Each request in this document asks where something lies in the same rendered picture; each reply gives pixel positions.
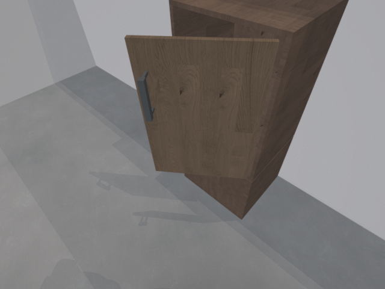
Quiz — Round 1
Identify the handle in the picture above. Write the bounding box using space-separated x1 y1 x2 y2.
137 71 155 122

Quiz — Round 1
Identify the cupboard door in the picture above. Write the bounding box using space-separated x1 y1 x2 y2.
125 35 279 179

